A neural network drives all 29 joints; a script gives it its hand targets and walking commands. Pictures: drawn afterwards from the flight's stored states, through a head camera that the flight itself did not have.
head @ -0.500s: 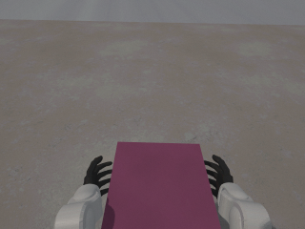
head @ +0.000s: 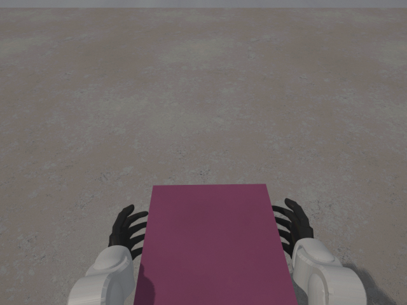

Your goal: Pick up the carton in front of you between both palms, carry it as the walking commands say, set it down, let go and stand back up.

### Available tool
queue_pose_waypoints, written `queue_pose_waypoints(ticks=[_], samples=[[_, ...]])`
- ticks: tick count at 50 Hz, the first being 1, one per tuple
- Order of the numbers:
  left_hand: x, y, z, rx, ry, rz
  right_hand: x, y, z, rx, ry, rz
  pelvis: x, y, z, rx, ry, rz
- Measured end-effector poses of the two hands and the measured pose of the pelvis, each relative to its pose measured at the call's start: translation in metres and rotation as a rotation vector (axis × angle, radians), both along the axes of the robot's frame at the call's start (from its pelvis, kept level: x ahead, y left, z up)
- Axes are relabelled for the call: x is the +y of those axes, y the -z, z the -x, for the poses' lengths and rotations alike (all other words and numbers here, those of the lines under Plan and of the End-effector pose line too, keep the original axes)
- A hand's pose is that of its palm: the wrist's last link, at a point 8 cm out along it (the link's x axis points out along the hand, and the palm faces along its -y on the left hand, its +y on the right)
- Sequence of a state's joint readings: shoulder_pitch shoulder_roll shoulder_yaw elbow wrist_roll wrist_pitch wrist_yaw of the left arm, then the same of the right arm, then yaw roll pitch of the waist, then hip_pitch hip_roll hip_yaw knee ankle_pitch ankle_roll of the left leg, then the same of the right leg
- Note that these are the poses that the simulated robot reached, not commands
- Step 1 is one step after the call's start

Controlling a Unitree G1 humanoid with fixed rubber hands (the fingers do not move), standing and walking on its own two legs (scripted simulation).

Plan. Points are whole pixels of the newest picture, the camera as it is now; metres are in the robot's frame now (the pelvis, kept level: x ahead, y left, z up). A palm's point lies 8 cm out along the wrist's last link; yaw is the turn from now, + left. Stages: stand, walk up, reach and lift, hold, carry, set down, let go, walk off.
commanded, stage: carry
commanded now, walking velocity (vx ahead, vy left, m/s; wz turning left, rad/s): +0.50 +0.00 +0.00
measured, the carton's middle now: (210, 267) +0.21 +0.00 -0.02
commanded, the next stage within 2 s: none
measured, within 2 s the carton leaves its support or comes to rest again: neither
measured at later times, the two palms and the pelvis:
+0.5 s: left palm (145, 126) +0.54 +0.16 +0.06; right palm (263, 128) +0.51 -0.13 +0.07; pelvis +0.30 +0.04 +0.00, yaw -5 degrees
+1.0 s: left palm (164, 94) +0.67 +0.13 +0.07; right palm (266, 92) +0.68 -0.17 +0.07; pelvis +0.45 -0.02 -0.01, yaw -1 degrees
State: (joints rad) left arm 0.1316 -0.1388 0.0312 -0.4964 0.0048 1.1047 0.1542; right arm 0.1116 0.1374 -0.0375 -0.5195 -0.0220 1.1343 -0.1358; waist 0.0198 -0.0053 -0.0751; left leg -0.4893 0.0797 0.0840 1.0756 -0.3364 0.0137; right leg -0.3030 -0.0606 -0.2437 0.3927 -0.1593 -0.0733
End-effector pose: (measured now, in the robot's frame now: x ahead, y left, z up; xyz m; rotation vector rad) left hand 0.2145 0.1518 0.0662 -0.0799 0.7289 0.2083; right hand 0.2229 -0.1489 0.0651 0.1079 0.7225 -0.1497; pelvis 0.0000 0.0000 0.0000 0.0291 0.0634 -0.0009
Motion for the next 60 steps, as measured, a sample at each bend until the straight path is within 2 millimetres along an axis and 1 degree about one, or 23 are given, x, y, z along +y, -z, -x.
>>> queue_pose_waypoints(ticks=[2, 5, 7, 9, 12, 14, 17, 19, 22, 26, 30, 34, 36, 39, 42, 45, 48, 52, 55, 60], samples=[[-0.003, -0.009, -0.022, -0.026, -0.001, -0.009, -0.002, -0.008, -0.022, -0.025, -0.005, -0.002, -0.002, -0.004, -0.022, 0.001, 0.001, -0.003], [-0.006, -0.023, -0.062, -0.074, 0.016, -0.007, -0.005, -0.02, -0.057, -0.074, 0.005, 0.001, -0.003, -0.008, -0.057, 0.001, 0.016, -0.007], [-0.008, -0.029, -0.089, -0.097, 0.031, -0.005, -0.007, -0.026, -0.08, -0.096, 0.02, 0.004, -0.001, -0.009, -0.082, 0.0, 0.023, -0.007], [-0.008, -0.03, -0.117, -0.111, 0.048, 0.002, -0.008, -0.029, -0.103, -0.11, 0.039, 0.009, 0.002, -0.007, -0.109, -0.003, 0.025, -0.003], [-0.004, -0.026, -0.16, -0.125, 0.064, 0.017, -0.004, -0.03, -0.141, -0.123, 0.06, 0.017, 0.008, 0.0, -0.153, -0.007, 0.031, 0.008], [0.002, -0.02, -0.191, -0.131, 0.067, 0.028, 0.003, -0.027, -0.171, -0.129, 0.066, 0.023, 0.014, 0.007, -0.184, -0.01, 0.037, 0.018], [0.014, -0.004, -0.24, -0.137, 0.071, 0.045, 0.014, -0.016, -0.219, -0.134, 0.07, 0.04, 0.026, 0.023, -0.231, -0.015, 0.059, 0.019], [0.018, 0.005, -0.27, -0.101, 0.075, 0.056, 0.018, -0.008, -0.246, -0.097, 0.074, 0.052, 0.032, 0.023, -0.253, -0.012, 0.07, 0.012], [0.017, 0.007, -0.303, -0.043, 0.099, 0.057, 0.019, -0.005, -0.27, -0.038, 0.098, 0.056, 0.037, 0.013, -0.278, 0.0, 0.077, 0.032], [0.012, 0.004, -0.336, -0.015, 0.129, 0.058, 0.014, -0.01, -0.295, -0.012, 0.126, 0.055, 0.037, 0.0, -0.31, 0.001, 0.077, 0.048], [0.006, -0.003, -0.364, -0.044, 0.12, 0.052, 0.008, -0.018, -0.327, -0.041, 0.115, 0.055, 0.029, -0.003, -0.341, -0.016, 0.07, 0.04], [-0.004, -0.014, -0.392, -0.107, 0.092, 0.032, -0.003, -0.023, -0.364, -0.104, 0.085, 0.039, 0.014, 0.005, -0.375, -0.043, 0.067, 0.012], [-0.011, -0.019, -0.407, -0.141, 0.085, 0.011, -0.01, -0.023, -0.383, -0.139, 0.075, 0.022, 0.007, 0.011, -0.394, -0.052, 0.07, 0.002], [-0.019, -0.026, -0.431, -0.135, 0.087, -0.024, -0.018, -0.02, -0.406, -0.132, 0.074, -0.006, -0.001, 0.011, -0.417, -0.043, 0.047, 0.029], [-0.024, -0.024, -0.447, -0.105, 0.08, -0.032, -0.023, -0.015, -0.425, -0.102, 0.065, -0.012, -0.008, 0.01, -0.433, -0.026, 0.027, 0.037], [-0.025, -0.017, -0.456, -0.078, 0.063, -0.03, -0.025, -0.01, -0.439, -0.075, 0.047, -0.013, -0.013, 0.01, -0.441, -0.014, 0.02, 0.039], [-0.024, -0.009, -0.459, -0.057, 0.044, -0.02, -0.024, -0.007, -0.449, -0.055, 0.028, -0.004, -0.017, 0.011, -0.446, -0.008, 0.014, 0.039], [-0.021, -0.003, -0.458, -0.058, 0.022, 0.001, -0.02, -0.006, -0.454, -0.055, 0.009, 0.015, -0.019, 0.013, -0.448, -0.006, 0.011, 0.04], [-0.019, -0.002, -0.457, -0.068, 0.019, 0.008, -0.019, -0.006, -0.453, -0.065, 0.004, 0.029, -0.018, 0.014, -0.448, -0.011, 0.01, 0.039], [-0.019, 0.001, -0.456, -0.063, 0.043, -0.004, -0.019, -0.003, -0.445, -0.063, 0.011, 0.043, -0.014, 0.015, -0.444, -0.03, 0.01, 0.036]])
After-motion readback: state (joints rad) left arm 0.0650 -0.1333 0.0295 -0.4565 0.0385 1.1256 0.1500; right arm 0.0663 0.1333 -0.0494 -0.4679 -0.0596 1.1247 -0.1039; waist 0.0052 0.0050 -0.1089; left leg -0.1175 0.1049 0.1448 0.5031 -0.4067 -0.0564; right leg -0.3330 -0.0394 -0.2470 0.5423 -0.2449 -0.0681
